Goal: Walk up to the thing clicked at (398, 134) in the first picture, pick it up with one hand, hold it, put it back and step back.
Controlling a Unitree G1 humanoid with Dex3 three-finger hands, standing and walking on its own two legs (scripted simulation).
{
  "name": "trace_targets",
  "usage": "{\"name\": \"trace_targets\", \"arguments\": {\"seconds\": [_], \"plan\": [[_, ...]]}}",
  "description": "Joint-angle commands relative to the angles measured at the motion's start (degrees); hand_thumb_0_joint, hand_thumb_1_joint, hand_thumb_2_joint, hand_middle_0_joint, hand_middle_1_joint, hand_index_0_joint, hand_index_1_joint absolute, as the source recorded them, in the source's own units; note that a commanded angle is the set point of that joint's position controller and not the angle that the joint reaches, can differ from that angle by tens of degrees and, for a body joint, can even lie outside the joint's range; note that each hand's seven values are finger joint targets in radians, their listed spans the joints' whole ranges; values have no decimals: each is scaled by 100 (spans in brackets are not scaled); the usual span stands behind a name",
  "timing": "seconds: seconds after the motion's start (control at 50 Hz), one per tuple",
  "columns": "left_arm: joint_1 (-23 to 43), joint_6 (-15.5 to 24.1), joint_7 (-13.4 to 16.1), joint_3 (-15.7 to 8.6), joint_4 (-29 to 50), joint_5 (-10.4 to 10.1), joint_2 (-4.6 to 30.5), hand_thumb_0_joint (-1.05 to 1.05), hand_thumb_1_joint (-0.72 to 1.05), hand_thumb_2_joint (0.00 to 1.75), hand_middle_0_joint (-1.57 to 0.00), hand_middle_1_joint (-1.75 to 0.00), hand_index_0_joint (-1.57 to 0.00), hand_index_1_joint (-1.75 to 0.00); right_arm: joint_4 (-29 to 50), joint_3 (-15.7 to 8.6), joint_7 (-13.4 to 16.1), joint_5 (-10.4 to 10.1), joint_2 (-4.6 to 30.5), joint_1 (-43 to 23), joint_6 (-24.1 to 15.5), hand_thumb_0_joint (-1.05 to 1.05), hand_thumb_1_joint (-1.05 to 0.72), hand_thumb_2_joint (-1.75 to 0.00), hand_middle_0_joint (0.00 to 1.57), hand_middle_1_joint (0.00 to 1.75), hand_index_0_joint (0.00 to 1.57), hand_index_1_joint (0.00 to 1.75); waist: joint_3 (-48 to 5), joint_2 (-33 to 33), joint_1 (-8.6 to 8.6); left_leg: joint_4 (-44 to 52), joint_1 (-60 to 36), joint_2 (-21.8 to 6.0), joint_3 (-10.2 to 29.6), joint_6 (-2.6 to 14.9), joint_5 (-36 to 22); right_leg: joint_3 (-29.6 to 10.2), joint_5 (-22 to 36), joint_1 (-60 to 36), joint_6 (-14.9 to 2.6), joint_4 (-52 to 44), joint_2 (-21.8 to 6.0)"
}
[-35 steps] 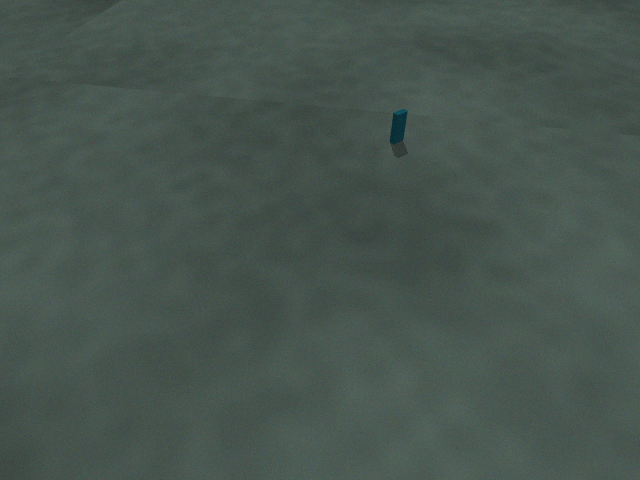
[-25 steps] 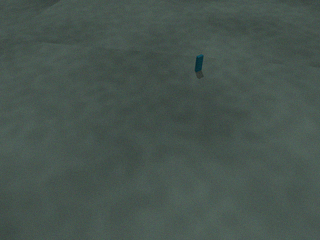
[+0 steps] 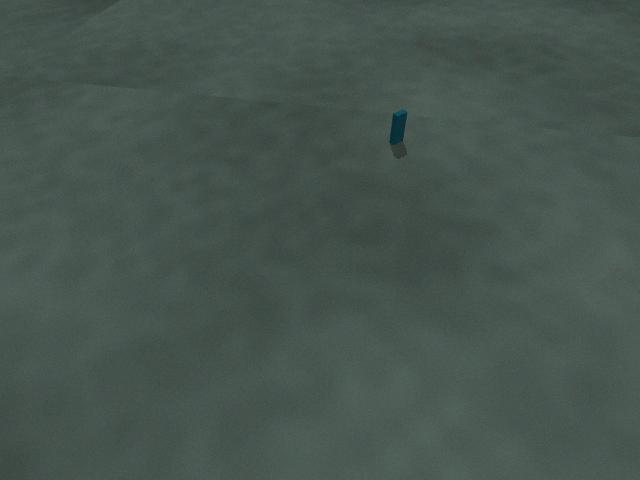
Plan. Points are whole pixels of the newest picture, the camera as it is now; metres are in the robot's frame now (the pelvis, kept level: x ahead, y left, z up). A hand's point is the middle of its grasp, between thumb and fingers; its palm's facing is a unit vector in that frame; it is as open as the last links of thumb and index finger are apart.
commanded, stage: stand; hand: left
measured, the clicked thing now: (398, 127) +1.90 -0.32 -0.70
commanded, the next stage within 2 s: walk up in 0.42 s
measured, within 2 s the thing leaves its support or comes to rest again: neither
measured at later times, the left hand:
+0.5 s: hand out of the picture +0.08 +0.26 -0.15, palm faces -0.04 -0.94 -0.33, open 7.4 cm
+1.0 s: hand (255, 420) +0.25 +0.13 -0.14, palm faces -0.12 -0.92 -0.38, open 7.4 cm
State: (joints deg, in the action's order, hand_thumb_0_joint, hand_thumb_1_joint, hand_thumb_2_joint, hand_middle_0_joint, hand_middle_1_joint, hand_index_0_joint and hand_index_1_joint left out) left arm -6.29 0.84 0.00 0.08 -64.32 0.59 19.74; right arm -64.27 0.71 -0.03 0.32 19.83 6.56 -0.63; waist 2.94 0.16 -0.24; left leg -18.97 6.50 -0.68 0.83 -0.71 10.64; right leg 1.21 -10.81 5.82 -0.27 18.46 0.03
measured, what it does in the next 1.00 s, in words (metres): walks ahead: right foot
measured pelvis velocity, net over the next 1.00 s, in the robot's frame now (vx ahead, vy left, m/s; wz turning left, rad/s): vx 0.18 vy -0.14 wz -0.20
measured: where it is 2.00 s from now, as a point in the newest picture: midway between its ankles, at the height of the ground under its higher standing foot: (418, 326)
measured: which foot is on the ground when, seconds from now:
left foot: down 0.00-0.78, up 0.80-1.00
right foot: down 0.00-0.46, up 0.48-0.74, down 0.76-1.00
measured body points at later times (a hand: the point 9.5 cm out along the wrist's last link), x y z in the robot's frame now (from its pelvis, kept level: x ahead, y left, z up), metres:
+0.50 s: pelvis +0.01 +0.00 +0.00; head +0.01 +0.00 +0.45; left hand +0.08 +0.31 -0.13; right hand +0.08 -0.31 -0.13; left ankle -0.01 +0.13 -0.74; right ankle -0.01 -0.11 -0.74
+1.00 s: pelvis +0.18 -0.14 -0.01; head +0.18 -0.16 +0.44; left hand +0.25 +0.18 -0.11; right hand +0.24 -0.47 -0.13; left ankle +0.24 -0.01 -0.68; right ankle +0.15 -0.23 -0.75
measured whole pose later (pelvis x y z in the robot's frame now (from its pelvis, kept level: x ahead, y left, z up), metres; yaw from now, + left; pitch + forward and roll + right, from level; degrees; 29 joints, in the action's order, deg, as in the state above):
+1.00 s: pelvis +0.18 -0.14 -0.01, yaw -11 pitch -2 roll +0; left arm -19.2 4.3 -3.9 -3.6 -55.4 0.3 21.8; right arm -54.4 -3.3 -4.9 0.8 24.6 10.0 -2.6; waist 1.7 3.8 -3.7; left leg -59.1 28.6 -5.5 -2.1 1.4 14.6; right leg 2.9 -15.5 7.5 -2.6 25.1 1.3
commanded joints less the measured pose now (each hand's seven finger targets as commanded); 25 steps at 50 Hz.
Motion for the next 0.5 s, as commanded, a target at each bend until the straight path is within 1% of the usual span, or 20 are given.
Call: {"name": "trace_targets", "arguments": {"seconds": [0.0,0.02,0.04,0.1,0.12,0.14,0.16,0.18,0.24,0.28,0.36,0.38,0.4,0.42,0.44,0.46,0.48], "plan": [[217,123,53,-206,306,-15,1198,0,90,90,-20,-30,-20,-30,342,-251,61,8,1188,-221,-144,0,-90,-90,20,30,20,30,-433,58,8,267,-24,-654,489,188,-998,-549,888,-75,-114,-266,-752],[194,122,54,-218,327,-2,1222,0,90,90,-20,-30,-20,-30,348,-268,70,13,1213,-209,-145,0,-90,-90,20,30,20,30,-506,11,-6,250,-76,-671,478,216,-976,-578,920,-120,-127,-270,-779],[248,119,57,-220,322,-9,1248,0,90,90,-20,-30,-20,-30,348,-261,70,11,1181,-201,-143,0,-90,-90,20,30,20,30,-489,-15,14,255,-73,-668,490,199,-1037,-566,942,-124,-142,-239,-772],[220,110,55,-220,309,-12,1217,0,90,90,-20,-30,-20,-30,335,-255,71,11,1189,-182,-137,0,-90,-90,20,30,20,30,-439,33,6,305,-14,-653,486,196,-932,-553,836,-108,-120,-256,-757],[191,113,52,-214,314,-12,1227,0,90,90,-20,-30,-20,-30,345,-261,69,6,1194,-218,-140,0,-90,-90,20,30,20,30,-462,-23,-11,280,-113,-672,493,196,-1016,-537,857,-91,-134,-240,-755],[203,113,47,-210,293,-31,1196,0,90,90,-20,-30,-20,-30,324,-247,66,10,1190,-187,-146,0,-90,-90,20,30,20,30,-384,23,0,306,-20,-636,485,182,-979,-574,843,-64,-115,-288,-758],[223,109,49,-216,318,-7,1219,0,90,90,-20,-30,-20,-30,346,-263,73,15,1210,-211,-144,0,-90,-90,20,30,20,30,-462,7,-2,275,-91,-676,475,198,-993,-548,870,-121,-138,-236,-772],[195,104,47,-212,299,-23,1181,0,90,90,-20,-30,-20,-30,321,-254,74,10,1212,-216,-145,0,-90,-90,20,30,20,30,-391,62,-15,309,-69,-647,491,180,-959,-574,813,-23,-118,-270,-758],[159,112,54,-212,290,-9,1195,0,90,90,-20,-30,-20,-30,332,-259,64,7,1208,-230,-140,0,-90,-90,20,30,20,30,-411,-35,-18,303,-110,-653,508,190,-948,-532,790,-29,-105,-280,-743],[218,115,61,-236,302,-7,1247,0,90,90,-20,-30,-20,-30,327,-251,65,13,1172,-152,-129,0,-90,-90,20,30,20,30,-442,-76,23,301,-80,-639,478,202,-882,-568,828,-83,-113,-293,-773],[192,108,58,-228,298,-21,1220,0,90,90,-20,-30,-20,-30,334,-260,71,7,1218,-207,-142,0,-90,-90,20,30,20,30,-438,1,-2,284,-127,-653,493,190,-1041,-553,912,-90,-122,-264,-764],[186,106,59,-229,301,-9,1217,0,90,90,-20,-30,-20,-30,340,-266,73,18,1217,-228,-134,0,-90,-90,20,30,20,30,-457,-18,-6,276,-161,-660,489,183,-1020,-541,855,-47,-126,-258,-757],[-28,137,-190,-690,809,122,1866,0,90,90,-20,-30,-20,-30,731,-743,-33,172,1933,300,-308,0,-90,-90,20,30,20,30,-1108,-226,161,-229,-636,-660,553,608,2316,-774,-2164,605,-318,302,-453],[398,101,-295,-661,876,153,1705,0,90,90,-20,-30,-20,-30,617,-837,-83,218,2027,448,-348,0,-90,-90,20,30,20,30,-553,173,376,-11,-871,-889,852,765,3160,-625,-2615,1931,-309,814,-392],[697,69,-368,-636,1024,155,1501,0,90,90,-20,-30,-20,-30,624,-919,-90,233,2141,638,-367,0,-90,-90,20,30,20,30,-178,772,538,616,-1159,-1432,1534,1034,3889,-247,-2218,2978,-183,1778,-203],[955,79,-415,-619,1212,197,1419,0,90,90,-20,-30,-20,-30,694,-986,-101,215,2210,788,-406,0,-90,-90,20,30,20,30,85,1036,683,1167,-1104,-2261,2259,1415,3803,-195,-1644,3566,-117,2827,-294],[1030,131,-427,-625,1323,195,1463,0,90,90,-20,-30,-20,-30,789,-1002,-99,218,2240,745,-464,0,-90,-90,20,30,20,30,265,655,637,1311,-952,-2601,2535,1574,3360,-632,-1531,3769,-129,3039,-545]]}}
